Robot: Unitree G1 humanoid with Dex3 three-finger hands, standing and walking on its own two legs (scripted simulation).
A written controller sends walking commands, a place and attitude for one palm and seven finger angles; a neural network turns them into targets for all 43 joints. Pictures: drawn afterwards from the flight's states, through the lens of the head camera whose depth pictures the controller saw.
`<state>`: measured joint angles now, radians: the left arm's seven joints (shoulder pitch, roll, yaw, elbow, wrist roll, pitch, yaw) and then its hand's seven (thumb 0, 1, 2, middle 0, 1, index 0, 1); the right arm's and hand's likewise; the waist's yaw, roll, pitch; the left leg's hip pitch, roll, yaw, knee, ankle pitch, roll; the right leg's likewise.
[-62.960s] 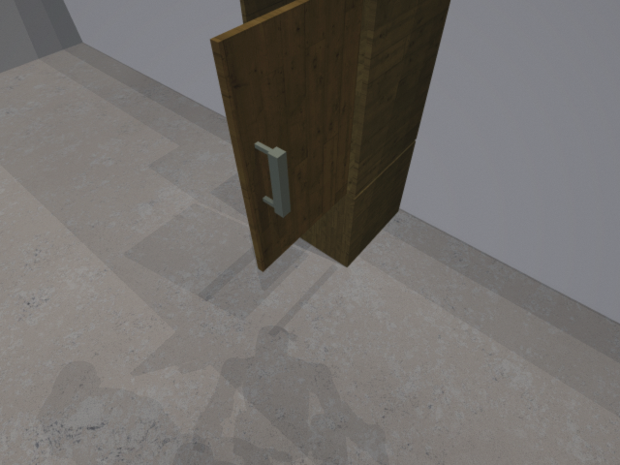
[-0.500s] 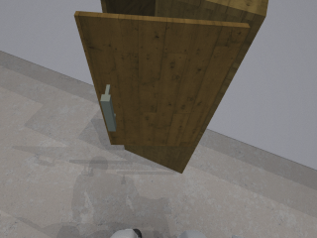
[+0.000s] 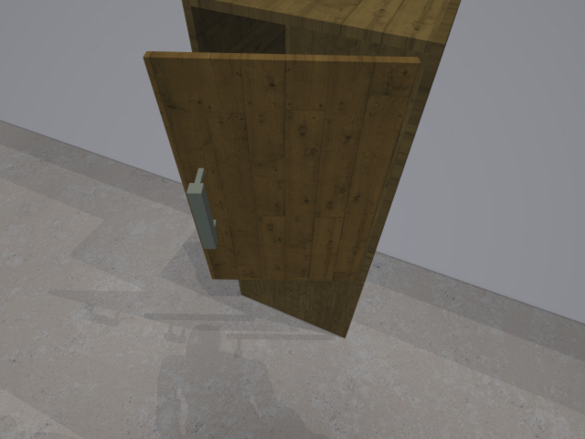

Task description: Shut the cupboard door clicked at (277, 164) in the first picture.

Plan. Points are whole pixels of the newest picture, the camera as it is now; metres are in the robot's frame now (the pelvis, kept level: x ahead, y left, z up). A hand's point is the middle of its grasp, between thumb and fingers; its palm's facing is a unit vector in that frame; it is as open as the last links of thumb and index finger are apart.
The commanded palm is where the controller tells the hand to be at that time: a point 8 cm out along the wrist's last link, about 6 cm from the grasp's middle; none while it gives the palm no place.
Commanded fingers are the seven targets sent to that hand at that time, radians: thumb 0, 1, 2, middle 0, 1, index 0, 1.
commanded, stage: come to a stop and stand still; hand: left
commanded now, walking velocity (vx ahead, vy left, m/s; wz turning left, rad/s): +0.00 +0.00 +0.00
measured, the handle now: (205, 209) +0.51 +0.20 -0.04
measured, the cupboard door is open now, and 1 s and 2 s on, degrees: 23 23 23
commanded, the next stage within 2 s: look again from close up in 0.36 s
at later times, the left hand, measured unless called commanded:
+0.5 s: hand out of the picture +0.02 +0.19 -0.18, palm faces -0.02 -0.98 -0.19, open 7.4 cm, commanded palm none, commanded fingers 0.00 0.90 0.90 -0.20 -0.30 -0.20 -0.30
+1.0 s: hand out of the picture +0.01 +0.18 -0.17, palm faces -0.05 -0.97 -0.25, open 7.4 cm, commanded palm none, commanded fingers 0.00 0.90 0.90 -0.20 -0.30 -0.20 -0.30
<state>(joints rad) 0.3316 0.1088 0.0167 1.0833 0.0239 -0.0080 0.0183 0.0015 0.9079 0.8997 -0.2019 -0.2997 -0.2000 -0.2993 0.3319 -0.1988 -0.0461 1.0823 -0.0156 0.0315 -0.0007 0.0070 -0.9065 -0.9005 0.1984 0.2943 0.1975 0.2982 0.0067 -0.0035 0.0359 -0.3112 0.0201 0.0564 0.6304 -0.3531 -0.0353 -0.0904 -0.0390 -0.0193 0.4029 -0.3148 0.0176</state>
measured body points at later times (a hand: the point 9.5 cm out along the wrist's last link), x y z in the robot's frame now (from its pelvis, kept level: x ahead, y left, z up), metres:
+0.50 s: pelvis +0.00 +0.02 +0.00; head +0.02 +0.03 +0.45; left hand +0.02 +0.24 -0.17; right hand +0.03 -0.21 -0.15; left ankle +0.01 +0.12 -0.74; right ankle -0.06 -0.13 -0.74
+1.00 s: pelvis -0.01 -0.01 -0.01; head +0.01 -0.03 +0.44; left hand +0.01 +0.23 -0.15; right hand -0.01 -0.24 -0.17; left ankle +0.01 +0.12 -0.74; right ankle -0.06 -0.13 -0.74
